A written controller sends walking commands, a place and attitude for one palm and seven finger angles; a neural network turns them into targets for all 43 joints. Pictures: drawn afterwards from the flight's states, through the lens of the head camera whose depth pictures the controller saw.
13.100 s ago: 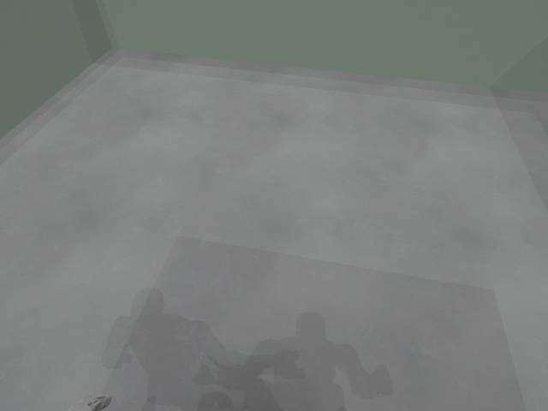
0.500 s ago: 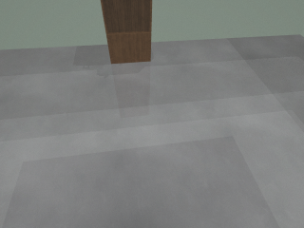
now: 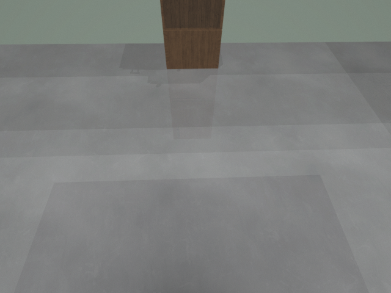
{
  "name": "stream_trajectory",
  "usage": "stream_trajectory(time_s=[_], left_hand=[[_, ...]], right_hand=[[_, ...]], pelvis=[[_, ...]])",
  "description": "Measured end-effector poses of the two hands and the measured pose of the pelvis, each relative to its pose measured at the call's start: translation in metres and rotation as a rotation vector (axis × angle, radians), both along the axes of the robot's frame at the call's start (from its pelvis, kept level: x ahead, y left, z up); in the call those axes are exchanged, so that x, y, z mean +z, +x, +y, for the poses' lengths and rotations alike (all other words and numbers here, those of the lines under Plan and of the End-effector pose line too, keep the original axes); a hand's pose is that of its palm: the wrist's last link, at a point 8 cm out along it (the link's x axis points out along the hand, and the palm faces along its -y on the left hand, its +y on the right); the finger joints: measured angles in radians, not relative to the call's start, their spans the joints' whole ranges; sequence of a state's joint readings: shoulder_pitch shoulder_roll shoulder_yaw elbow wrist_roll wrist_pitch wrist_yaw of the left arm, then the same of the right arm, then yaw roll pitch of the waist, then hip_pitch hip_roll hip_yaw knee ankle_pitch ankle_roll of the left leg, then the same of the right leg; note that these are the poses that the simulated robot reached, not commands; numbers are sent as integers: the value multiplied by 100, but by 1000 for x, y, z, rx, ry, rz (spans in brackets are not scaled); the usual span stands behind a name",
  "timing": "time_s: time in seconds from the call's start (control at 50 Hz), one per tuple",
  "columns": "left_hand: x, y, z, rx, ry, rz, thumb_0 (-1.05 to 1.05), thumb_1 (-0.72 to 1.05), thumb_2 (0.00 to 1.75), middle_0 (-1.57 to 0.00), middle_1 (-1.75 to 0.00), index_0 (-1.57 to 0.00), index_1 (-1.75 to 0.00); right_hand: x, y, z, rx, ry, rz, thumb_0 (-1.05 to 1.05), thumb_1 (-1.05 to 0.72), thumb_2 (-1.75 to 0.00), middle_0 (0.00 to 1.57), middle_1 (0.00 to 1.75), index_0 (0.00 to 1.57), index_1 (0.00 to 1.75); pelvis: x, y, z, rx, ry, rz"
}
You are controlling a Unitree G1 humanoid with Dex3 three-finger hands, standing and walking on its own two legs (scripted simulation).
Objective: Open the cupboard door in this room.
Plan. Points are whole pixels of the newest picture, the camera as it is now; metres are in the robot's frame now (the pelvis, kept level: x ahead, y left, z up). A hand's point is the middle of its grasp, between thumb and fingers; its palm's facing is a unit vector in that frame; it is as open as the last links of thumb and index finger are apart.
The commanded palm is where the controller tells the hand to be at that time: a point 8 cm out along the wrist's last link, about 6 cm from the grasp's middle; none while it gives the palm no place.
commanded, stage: stand and wait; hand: left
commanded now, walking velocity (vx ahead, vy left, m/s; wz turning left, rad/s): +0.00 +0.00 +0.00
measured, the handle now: out of the picture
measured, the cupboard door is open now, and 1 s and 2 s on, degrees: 0 0 0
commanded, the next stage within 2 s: turn or walk to find it in 0.12 s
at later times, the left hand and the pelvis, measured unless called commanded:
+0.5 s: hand out of the picture -0.04 +0.16 -0.19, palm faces +0.20 -0.96 -0.20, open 7.3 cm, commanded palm none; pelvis +0.00 -0.02 -0.01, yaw +9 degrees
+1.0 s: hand out of the picture +0.01 +0.15 -0.14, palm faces +0.34 -0.89 -0.29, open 7.3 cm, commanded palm none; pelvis -0.01 -0.07 +0.00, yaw +20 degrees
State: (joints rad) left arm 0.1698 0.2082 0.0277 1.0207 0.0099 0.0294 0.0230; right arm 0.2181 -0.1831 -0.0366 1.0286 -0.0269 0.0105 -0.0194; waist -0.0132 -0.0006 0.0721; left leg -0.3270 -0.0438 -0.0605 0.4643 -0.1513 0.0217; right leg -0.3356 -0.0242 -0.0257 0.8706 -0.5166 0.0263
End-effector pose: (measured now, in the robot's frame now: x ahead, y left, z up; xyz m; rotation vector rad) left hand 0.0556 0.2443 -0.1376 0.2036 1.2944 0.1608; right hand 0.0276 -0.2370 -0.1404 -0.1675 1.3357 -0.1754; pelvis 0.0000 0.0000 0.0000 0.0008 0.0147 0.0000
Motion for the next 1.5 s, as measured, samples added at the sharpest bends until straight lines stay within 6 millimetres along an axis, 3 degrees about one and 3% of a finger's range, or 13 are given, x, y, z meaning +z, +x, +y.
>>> stream_trajectory(time_s=[0.14,0.32,0.42,0.54,0.62,0.72,0.8,0.88,0.96,1.12,1.22,1.38,1.5], left_hand=[[8,-15,-27,16,34,-28,0,91,90,-20,-29,-20,-30],[5,-53,-58,109,-16,37,0,91,90,-20,-30,-20,-30],[-4,-83,-54,180,-36,85,0,91,90,-20,-30,-21,-30],[-20,-117,-29,246,-47,153,0,91,90,-20,-30,-21,-30],[-12,-114,-13,266,-22,132,0,91,90,-20,-29,-20,-30],[2,-89,-2,271,18,23,0,91,90,-20,-29,-20,-30],[12,-67,-5,266,51,-61,0,91,90,-20,-29,-20,-30],[18,-54,-21,266,86,-135,0,91,90,-20,-29,-20,-30],[26,-62,-44,294,94,-159,0,91,90,-20,-29,-20,-30],[22,-106,-78,388,44,-84,0,91,90,-20,-30,-21,-30],[11,-146,-84,462,12,-27,0,91,90,-21,-30,-21,-30],[-20,-222,-65,591,-27,75,0,91,90,-20,-30,-21,-30],[-7,-232,-49,631,-16,65,0,91,90,-20,-29,-20,-30]], right_hand=[[-14,9,-21,7,52,-28,0,-91,-89,20,30,20,30],[-6,25,-43,65,23,15,0,-91,-89,20,30,20,30],[-1,48,-39,137,-16,21,0,-91,-89,20,30,20,30],[5,85,-16,224,-44,-68,0,-91,-89,20,30,20,30],[13,96,-3,256,-34,-117,0,-91,-89,20,30,20,30],[13,100,3,286,1,-132,0,-91,-89,20,30,20,30],[6,98,-5,297,31,-125,0,-91,-89,20,30,20,30],[-10,96,-24,301,57,-106,0,-91,-89,21,30,21,30],[-15,96,-44,320,55,-68,0,-91,-89,20,30,20,30],[-5,96,-61,389,20,-5,0,-91,-89,20,30,20,30],[0,104,-48,459,-7,11,1,-91,-89,20,30,20,30],[9,130,13,596,-23,-119,1,-91,-89,20,30,20,30],[22,128,41,646,-7,-147,0,-91,-89,20,30,20,30]], pelvis=[[-3,-1,-28,17,19,-27],[2,5,-41,79,33,-27],[0,1,-33,127,30,-22],[-9,-4,-18,166,24,-19],[-2,-8,-15,191,8,-18],[2,-12,-20,225,2,-16],[1,-13,-32,256,9,-13],[-7,-12,-52,289,27,-10],[-5,-13,-65,335,33,-20],[3,-14,-74,414,46,-20],[2,-21,-70,459,37,-16],[-12,-44,-46,528,8,-16],[1,-50,-38,563,-8,-16]])
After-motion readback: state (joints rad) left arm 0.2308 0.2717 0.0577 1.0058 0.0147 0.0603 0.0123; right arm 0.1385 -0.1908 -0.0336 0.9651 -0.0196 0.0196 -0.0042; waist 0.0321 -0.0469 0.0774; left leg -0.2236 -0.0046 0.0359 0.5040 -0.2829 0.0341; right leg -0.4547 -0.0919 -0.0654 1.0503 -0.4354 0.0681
